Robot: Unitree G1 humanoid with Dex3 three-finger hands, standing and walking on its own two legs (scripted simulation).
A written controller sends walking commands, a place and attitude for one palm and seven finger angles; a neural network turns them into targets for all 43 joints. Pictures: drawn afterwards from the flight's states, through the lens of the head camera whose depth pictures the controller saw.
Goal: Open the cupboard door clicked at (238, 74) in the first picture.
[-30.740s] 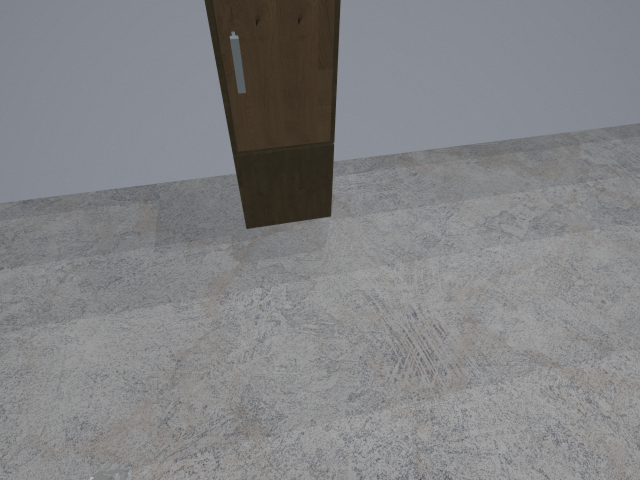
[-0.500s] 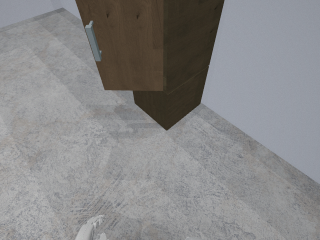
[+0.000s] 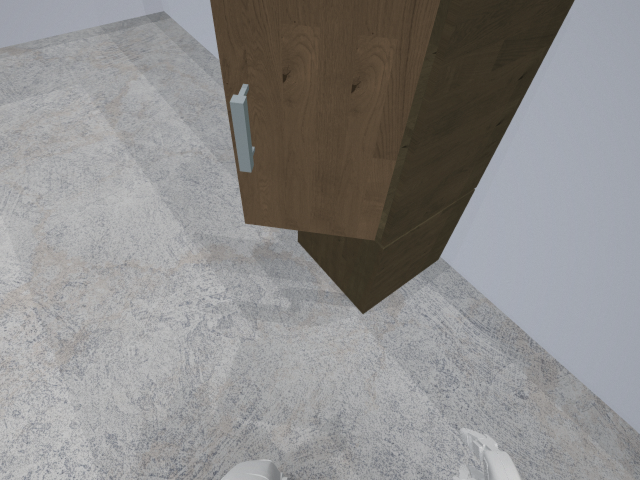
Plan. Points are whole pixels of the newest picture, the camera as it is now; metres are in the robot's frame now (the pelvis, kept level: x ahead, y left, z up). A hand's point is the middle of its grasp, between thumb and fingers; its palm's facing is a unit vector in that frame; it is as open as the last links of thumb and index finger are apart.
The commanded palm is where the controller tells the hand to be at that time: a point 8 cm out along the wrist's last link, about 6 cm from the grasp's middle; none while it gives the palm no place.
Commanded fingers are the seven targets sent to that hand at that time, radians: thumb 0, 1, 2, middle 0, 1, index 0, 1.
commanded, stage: take the last steps up to it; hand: left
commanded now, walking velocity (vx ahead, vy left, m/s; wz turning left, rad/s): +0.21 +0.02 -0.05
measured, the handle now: (245, 129) +0.69 +0.24 +0.00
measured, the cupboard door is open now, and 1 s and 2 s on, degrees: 45 45 45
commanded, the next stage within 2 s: come to a stop and stand still in 0.16 s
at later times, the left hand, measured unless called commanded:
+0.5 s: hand (230, 378) +0.26 +0.17 -0.15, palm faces -0.08 -0.97 -0.22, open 7.3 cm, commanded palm none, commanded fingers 0.00 0.90 0.90 -0.20 -0.30 -0.20 -0.30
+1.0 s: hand out of the picture +0.11 +0.20 -0.16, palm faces -0.02 -0.97 -0.25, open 7.4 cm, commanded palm none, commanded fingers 0.00 0.90 0.90 -0.20 -0.30 -0.20 -0.30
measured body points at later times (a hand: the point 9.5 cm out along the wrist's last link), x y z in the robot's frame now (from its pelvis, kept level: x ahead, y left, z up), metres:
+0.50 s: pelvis +0.13 +0.00 +0.01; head +0.17 +0.00 +0.46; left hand +0.27 +0.22 -0.13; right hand +0.05 -0.21 -0.15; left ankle +0.07 +0.10 -0.71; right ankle +0.15 -0.11 -0.72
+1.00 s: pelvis +0.10 +0.01 +0.01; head +0.12 +0.01 +0.46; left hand +0.11 +0.25 -0.14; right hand +0.18 -0.23 -0.14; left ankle +0.10 +0.11 -0.72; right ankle +0.08 -0.11 -0.72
